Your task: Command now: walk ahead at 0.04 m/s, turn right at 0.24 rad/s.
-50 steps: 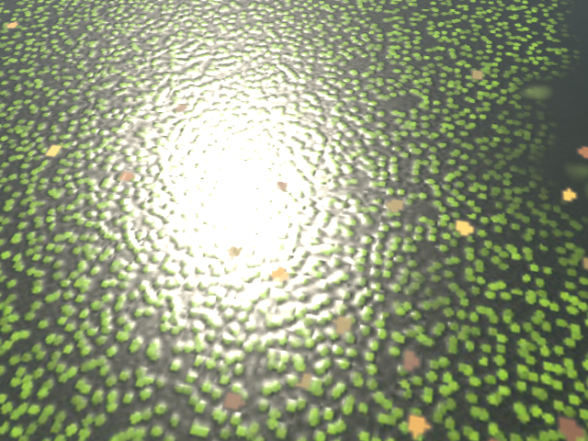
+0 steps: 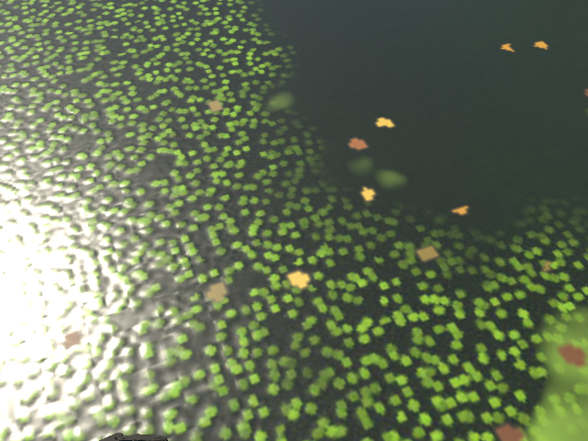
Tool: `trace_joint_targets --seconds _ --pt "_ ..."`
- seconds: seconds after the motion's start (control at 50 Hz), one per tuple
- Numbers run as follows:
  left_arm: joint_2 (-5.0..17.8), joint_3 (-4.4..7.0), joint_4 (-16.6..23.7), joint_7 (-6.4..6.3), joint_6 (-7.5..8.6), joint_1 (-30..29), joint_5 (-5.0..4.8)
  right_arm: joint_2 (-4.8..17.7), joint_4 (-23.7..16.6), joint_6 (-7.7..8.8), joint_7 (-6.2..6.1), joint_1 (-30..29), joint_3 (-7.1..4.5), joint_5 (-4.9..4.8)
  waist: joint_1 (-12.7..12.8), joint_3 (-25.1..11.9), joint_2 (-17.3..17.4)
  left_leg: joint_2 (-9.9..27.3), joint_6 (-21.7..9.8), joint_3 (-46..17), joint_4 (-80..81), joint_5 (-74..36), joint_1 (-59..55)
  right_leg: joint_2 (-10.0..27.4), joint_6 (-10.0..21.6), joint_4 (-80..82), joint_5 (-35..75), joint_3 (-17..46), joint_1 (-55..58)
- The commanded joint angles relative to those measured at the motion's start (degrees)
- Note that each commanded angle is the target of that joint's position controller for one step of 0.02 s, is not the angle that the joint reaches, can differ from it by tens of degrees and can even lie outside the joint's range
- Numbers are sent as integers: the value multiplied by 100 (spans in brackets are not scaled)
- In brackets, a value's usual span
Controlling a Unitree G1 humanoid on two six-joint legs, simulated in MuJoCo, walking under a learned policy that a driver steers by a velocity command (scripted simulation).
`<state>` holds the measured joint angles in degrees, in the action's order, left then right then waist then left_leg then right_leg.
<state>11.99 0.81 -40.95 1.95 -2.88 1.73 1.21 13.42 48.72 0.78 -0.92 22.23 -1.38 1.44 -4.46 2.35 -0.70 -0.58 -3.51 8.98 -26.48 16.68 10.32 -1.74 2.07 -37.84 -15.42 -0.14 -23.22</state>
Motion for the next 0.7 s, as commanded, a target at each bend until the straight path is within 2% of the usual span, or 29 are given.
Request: trace_joint_targets --seconds 0.02,0.04,0.06,0.08,0.1,0.12,0.14,0.18,0.26,0.3,0.32,0.34,0.36,0.38,0.4,0.46,0.5,0.52,0.56,0.6,0.62,0.64,0.68,0.7 --pt "543 119 101 -135 230 523 5 906 -83 -69 -31 386 -227 6 400 -345 371 1346 -388 -1159 -146 -2582 -47 136 216 1775 714 161 1369" --pt "821 149 65 -210 309 781 114 621 -197 -36 -12 590 -147 11 343 -851 -315 1119 -130 -906 -689 -1238 456 1193 349 1754 2121 1127 2442" --pt "1003 156 179 -275 286 531 66 119 -345 -29 2 779 -9 -93 208 -1022 -1240 415 171 -447 -1144 1278 1389 2464 1213 1550 4415 2402 2863" --pt "674 108 -38 -327 274 945 -66 578 -300 -144 -44 152 -131 -65 683 -940 -747 278 266 -821 -1614 1805 1337 2343 1611 1589 4343 2297 2427" --pt "655 63 -124 -356 287 827 -64 607 -395 -204 -27 -71 -171 -80 553 -664 -715 201 315 -958 -1892 1786 1374 2109 1570 1752 3887 2029 2095" --pt "575 29 -156 -378 280 579 -34 523 -330 -249 -11 -116 -166 -62 413 -496 -550 231 368 -1051 -1882 1516 1230 1816 1357 1924 3244 1713 1727" --pt "616 36 -166 -406 278 392 -24 504 -271 -291 -4 -69 -179 -38 287 -343 -666 221 413 -1026 -1802 1219 1055 1569 1138 2034 2936 1451 1413" --pt "619 48 -247 -399 286 325 -5 419 -67 -336 24 180 -178 4 180 -412 -640 93 479 -934 -1812 903 619 1257 962 2042 2721 1085 1066" --pt "677 95 -510 -358 294 521 15 270 14 -335 -2 -70 -157 -48 314 -381 -653 33 469 -875 -1086 539 348 1146 882 1998 1598 1112 869" --pt "703 107 -591 -358 270 492 -7 228 129 -300 -25 -19 -155 -41 221 -386 -605 -14 393 -784 -253 -51 -68 1067 742 1890 963 1173 691" --pt "682 104 -641 -355 265 529 -23 227 193 -261 -34 9 -151 -17 180 -376 -490 40 347 -834 274 -548 -425 1000 553 1843 604 1186 496" --pt "567 73 -719 -338 281 681 -25 317 230 -194 -42 25 -157 37 232 -394 -332 374 306 -1193 476 -762 -769 918 303 1803 210 1205 244" --pt "469 71 -769 -299 297 903 -46 608 222 -143 -38 -152 -208 39 458 -202 111 745 191 -1619 501 -698 -556 600 121 1742 -7 925 158" --pt "428 75 -885 -278 280 899 -74 584 294 -133 4 -334 -214 -24 475 21 520 784 102 -1763 717 -92 259 354 38 1660 146 604 676" --pt "476 94 -1007 -279 272 923 -68 423 313 -101 25 -454 -165 -15 479 102 504 766 131 -1801 937 204 571 379 8 1541 416 604 1081" --pt "554 139 -1260 -280 300 1103 -39 424 459 -45 -9 -499 -162 -41 499 60 527 621 183 -1662 1008 -30 421 493 37 1485 767 653 1259" --pt "499 122 -1417 -294 326 1181 -47 395 564 -36 -16 -460 -165 -57 472 45 394 600 153 -1624 974 -156 221 515 8 1556 763 654 1172" --pt "452 110 -1515 -297 324 1272 -48 378 634 -40 -11 -371 -164 -52 442 -57 392 582 122 -1649 1077 425 168 426 -11 1546 318 575 1197" --pt "486 151 -1554 -289 297 1304 -3 661 691 -109 -4 -296 -278 -59 382 150 668 645 -125 -1939 1247 2140 299 15 48 945 -940 137 797" --pt "357 146 -1478 -248 289 1148 71 826 736 -159 0 -105 -358 -64 249 596 931 1215 -530 -2656 1746 3307 375 -139 112 170 -1168 -304 142" --pt "275 130 -1430 -224 321 1072 91 800 768 -154 -3 -62 -374 -69 215 773 968 1489 -702 -2935 1945 3313 470 15 132 -198 -929 -353 -19" --pt "241 126 -1397 -205 366 1048 79 739 784 -129 2 -96 -371 -50 239 849 928 1596 -785 -3007 2027 3031 499 137 159 -327 -872 -322 -91" --pt "226 134 -1430 -162 470 1233 35 698 785 -57 27 -292 -385 -33 383 801 837 1476 -772 -2689 1898 2333 501 172 238 -23 -871 -348 183" --pt "185 142 -1538 -155 525 1548 8 676 762 -29 37 -492 -392 -67 568 710 770 1304 -688 -2390 1730 2132 753 94 294 414 -609 -455 784"
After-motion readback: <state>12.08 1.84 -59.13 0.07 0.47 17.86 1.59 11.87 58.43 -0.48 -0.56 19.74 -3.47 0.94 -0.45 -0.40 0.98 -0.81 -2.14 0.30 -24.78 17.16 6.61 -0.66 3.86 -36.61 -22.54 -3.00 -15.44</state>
